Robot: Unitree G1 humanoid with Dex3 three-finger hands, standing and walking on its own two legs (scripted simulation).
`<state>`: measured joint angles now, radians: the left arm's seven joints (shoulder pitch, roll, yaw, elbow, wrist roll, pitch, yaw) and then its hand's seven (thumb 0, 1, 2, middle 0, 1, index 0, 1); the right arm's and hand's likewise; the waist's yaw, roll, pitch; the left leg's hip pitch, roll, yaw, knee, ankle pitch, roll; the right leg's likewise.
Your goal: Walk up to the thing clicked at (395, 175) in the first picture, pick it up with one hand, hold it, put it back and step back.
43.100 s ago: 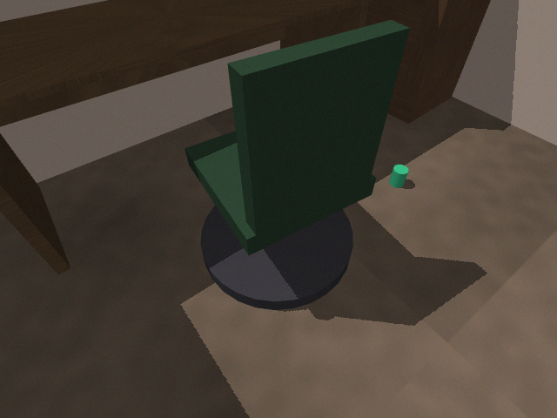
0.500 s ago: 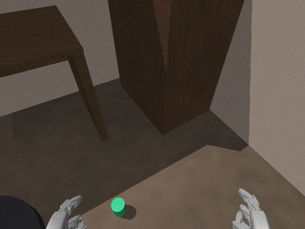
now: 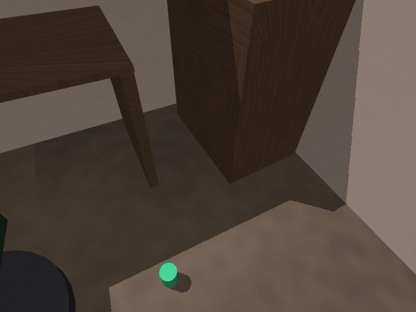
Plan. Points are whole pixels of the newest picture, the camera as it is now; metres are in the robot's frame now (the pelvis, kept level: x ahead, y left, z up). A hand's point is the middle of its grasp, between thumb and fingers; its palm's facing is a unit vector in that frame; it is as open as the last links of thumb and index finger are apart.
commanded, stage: stand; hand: left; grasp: from above
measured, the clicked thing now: (169, 275) +0.40 +0.19 -0.70
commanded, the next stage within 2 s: none
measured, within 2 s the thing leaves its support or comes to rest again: neither
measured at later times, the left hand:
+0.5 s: hand out of the picture +0.04 +0.23 -0.14, palm faces +0.03 -0.94 -0.34, open 7.4 cm
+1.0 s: hand out of the picture +0.07 +0.22 -0.13, palm faces +0.01 -0.95 -0.32, open 7.4 cm
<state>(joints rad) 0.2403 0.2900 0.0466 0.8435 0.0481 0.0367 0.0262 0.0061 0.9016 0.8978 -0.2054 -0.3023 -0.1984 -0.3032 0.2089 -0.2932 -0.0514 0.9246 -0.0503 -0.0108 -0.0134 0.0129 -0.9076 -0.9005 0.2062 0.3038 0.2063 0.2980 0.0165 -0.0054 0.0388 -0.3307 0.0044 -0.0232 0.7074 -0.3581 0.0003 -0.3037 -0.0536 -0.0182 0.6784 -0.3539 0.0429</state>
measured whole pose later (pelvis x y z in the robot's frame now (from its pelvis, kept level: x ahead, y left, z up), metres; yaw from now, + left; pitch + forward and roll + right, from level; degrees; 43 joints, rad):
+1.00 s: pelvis +0.00 -0.02 +0.03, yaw +0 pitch -4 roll +0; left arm 0.12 0.30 0.03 1.16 0.02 -0.01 0.01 0.00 0.90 0.90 -0.21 -0.30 -0.20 -0.30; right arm 0.14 -0.32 -0.01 1.13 -0.02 0.00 -0.02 0.01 -0.91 -0.90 0.21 0.30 0.21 0.30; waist 0.00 0.01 0.07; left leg -0.11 0.03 -0.03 0.36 -0.18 -0.03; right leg -0.09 -0.03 -0.04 0.35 -0.19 0.02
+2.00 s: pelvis +0.02 -0.02 +0.03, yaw +0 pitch -2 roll +0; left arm 0.11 0.32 0.02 1.15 0.02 -0.01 0.00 0.00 0.90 0.90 -0.21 -0.30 -0.20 -0.30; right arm 0.11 -0.34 -0.01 1.14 -0.01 0.00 -0.01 0.01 -0.91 -0.90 0.21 0.30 0.21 0.30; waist 0.00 0.01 0.06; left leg -0.10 0.03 -0.02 0.33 -0.19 -0.03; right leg -0.09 -0.03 -0.03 0.33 -0.20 0.02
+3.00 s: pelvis -0.16 -0.04 +0.01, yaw +1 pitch -1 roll +1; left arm 0.15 0.32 0.07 0.81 0.03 0.01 0.03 0.00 0.90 0.90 -0.21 -0.30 -0.20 -0.30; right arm 0.15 -0.42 -0.04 0.92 0.00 0.07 -0.03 0.01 -0.91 -0.90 0.21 0.30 0.21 0.30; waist 0.01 0.06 0.20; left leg -0.38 -0.11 -0.12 0.99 -0.50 -0.02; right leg -0.31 0.01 -0.04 0.61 -0.28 -0.05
